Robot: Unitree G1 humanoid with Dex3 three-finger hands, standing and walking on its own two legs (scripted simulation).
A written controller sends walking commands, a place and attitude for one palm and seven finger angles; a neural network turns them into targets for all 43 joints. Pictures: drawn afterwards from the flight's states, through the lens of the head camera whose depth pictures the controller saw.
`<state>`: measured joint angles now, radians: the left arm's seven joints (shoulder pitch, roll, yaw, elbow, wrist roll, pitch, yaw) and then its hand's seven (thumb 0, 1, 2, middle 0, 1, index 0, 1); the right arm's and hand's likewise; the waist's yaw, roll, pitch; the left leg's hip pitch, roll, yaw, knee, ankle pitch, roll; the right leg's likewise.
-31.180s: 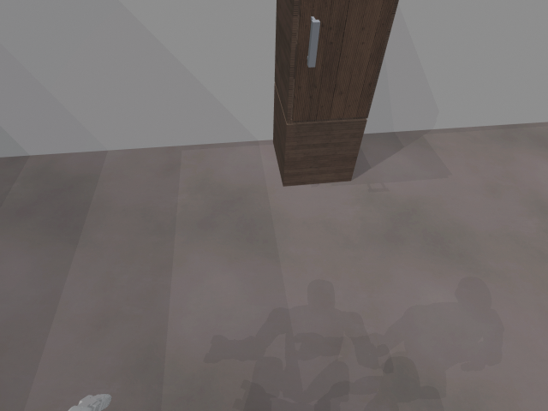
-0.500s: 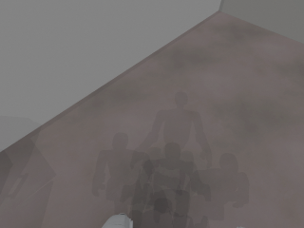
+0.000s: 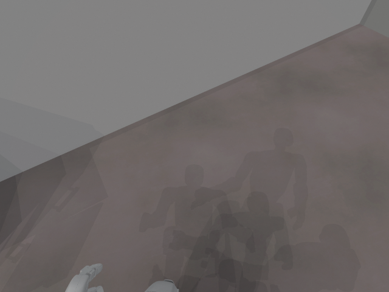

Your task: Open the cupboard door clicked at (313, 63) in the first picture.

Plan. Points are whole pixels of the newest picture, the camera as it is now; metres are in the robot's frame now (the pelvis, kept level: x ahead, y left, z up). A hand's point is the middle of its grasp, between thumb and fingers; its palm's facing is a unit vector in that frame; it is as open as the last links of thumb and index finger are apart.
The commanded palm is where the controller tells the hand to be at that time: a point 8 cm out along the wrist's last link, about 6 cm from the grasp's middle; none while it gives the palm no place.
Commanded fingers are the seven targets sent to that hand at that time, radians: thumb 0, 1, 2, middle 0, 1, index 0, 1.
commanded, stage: turn to face it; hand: left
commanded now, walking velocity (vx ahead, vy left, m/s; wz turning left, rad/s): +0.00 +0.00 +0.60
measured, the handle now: out of the picture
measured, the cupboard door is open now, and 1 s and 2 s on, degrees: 46 46 46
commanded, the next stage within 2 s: take the last steps up to it in 2.00 s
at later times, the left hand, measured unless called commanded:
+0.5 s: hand out of the picture -0.02 +0.24 -0.18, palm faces +0.36 -0.90 -0.23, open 7.4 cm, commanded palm none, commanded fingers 0.00 0.90 0.90 -0.20 -0.30 -0.20 -0.30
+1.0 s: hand out of the picture +0.03 +0.19 -0.13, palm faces +0.54 -0.80 -0.28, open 7.4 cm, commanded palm none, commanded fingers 0.00 0.90 0.90 -0.20 -0.30 -0.20 -0.30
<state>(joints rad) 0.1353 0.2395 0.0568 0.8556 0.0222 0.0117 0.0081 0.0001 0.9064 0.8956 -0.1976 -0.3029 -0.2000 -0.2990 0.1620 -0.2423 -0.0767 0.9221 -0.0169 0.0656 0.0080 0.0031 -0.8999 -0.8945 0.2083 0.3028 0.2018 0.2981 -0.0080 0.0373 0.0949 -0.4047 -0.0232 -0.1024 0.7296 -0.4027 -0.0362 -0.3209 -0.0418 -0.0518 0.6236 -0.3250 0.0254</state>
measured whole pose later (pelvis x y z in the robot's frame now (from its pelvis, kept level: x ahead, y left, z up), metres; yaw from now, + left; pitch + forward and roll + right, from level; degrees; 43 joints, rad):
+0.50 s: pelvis +0.00 +0.02 +0.00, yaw +19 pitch +1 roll -1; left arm 0.20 0.27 0.08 0.93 0.02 0.07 0.01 0.00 0.91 0.90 -0.20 -0.30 -0.20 -0.30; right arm 0.10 -0.21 -0.05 0.89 -0.02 0.03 0.01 0.00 -0.90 -0.89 0.20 0.30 0.20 0.30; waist 0.02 -0.07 0.11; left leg -0.33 -0.01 0.04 0.62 -0.33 0.05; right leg -0.45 -0.12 -0.09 1.08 -0.51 0.08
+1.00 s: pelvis +0.04 -0.03 +0.01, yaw +36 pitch +1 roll +2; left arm 0.14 0.18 0.02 0.86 0.01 0.01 0.02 0.00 0.90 0.90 -0.20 -0.30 -0.20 -0.30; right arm 0.18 -0.27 -0.10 0.96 -0.02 0.08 0.01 0.00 -0.90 -0.89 0.20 0.30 0.20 0.30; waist -0.05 0.04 0.11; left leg -0.52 -0.03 -0.04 1.16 -0.43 -0.06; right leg -0.21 -0.06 -0.11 0.53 -0.32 -0.02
